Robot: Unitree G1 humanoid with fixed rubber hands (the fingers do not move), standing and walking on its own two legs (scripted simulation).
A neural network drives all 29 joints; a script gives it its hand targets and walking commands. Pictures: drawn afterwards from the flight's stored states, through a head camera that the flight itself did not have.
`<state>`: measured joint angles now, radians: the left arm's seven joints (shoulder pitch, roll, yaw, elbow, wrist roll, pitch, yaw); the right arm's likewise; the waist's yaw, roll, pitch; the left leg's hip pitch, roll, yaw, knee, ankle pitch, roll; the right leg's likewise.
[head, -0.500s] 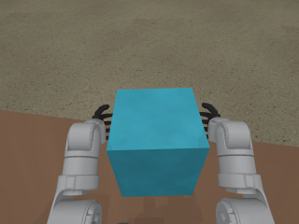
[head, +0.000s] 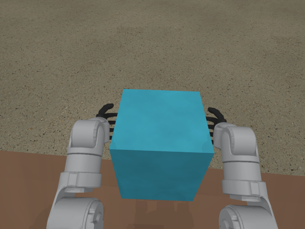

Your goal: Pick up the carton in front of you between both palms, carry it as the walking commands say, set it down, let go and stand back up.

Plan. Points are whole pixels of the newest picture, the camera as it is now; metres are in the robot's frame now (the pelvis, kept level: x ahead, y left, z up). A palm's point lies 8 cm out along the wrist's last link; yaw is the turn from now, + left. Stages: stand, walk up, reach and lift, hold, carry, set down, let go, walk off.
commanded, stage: carry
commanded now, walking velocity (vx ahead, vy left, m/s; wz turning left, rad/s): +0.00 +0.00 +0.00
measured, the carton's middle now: (159, 146) +0.35 +0.00 +0.02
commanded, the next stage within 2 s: none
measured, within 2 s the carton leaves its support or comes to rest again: neither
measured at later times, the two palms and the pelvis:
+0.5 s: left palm (116, 84) +0.53 +0.13 +0.09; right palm (209, 82) +0.54 -0.17 +0.10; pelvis +0.18 -0.03 -0.01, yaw +2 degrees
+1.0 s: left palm (104, 80) +0.52 +0.16 +0.11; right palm (201, 80) +0.53 -0.14 +0.12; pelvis +0.18 +0.00 -0.01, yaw +2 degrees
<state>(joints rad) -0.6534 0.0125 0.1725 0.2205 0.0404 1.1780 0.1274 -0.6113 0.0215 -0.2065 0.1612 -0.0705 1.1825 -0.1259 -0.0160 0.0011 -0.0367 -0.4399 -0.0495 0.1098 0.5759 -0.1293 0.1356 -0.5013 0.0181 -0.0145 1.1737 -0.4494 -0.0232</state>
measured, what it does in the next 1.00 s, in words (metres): walks ahead: right foot, then left foot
